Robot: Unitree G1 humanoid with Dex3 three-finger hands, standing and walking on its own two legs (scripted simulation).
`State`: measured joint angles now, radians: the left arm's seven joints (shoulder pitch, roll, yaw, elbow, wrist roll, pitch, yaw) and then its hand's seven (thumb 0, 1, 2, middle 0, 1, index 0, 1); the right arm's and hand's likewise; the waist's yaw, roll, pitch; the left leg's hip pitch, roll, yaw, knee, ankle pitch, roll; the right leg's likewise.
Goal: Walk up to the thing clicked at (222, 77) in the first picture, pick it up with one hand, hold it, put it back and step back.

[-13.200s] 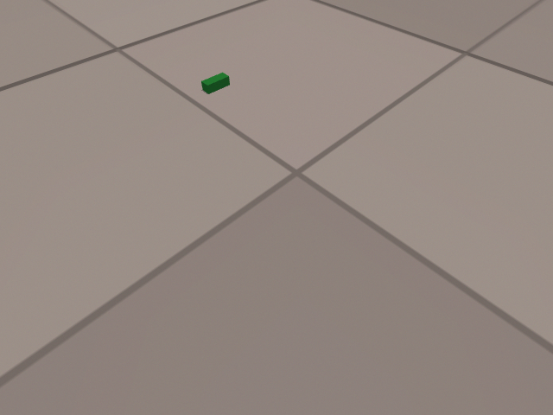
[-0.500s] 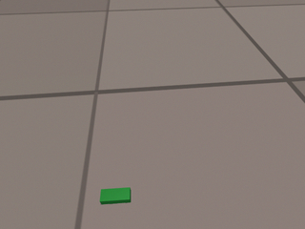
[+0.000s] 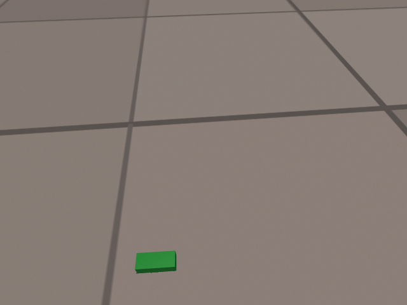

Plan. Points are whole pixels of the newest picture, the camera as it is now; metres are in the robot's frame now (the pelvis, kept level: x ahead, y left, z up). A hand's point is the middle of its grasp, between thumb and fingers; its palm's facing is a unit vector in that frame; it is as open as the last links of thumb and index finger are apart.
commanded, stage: stand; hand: left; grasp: from above
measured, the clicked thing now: (156, 262) +0.42 +0.24 -0.75
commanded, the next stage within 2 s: rise first in 0.60 s
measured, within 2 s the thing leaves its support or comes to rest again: neither
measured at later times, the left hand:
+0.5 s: hand out of the picture +0.06 +0.25 -0.16, palm faces -0.04 -0.94 -0.34, open 7.4 cm
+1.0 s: hand out of the picture +0.14 +0.26 -0.17, palm faces -0.04 -0.93 -0.37, open 10.0 cm
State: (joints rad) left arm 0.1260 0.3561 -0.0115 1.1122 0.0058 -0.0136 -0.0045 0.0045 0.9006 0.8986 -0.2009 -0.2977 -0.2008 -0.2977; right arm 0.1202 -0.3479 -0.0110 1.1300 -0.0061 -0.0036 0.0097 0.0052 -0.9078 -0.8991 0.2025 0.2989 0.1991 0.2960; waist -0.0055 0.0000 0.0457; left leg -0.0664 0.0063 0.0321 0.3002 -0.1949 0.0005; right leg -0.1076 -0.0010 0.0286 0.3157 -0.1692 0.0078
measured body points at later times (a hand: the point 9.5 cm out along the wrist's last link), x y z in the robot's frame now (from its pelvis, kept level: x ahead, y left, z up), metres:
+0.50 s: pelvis +0.00 +0.00 +0.00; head +0.01 +0.00 +0.45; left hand +0.07 +0.30 -0.13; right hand +0.06 -0.30 -0.13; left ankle -0.02 +0.12 -0.75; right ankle +0.00 -0.12 -0.75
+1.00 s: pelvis -0.02 +0.00 -0.03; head +0.04 +0.01 +0.42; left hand +0.14 +0.31 -0.14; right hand +0.09 -0.26 -0.14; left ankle -0.02 +0.12 -0.75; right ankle +0.00 -0.12 -0.75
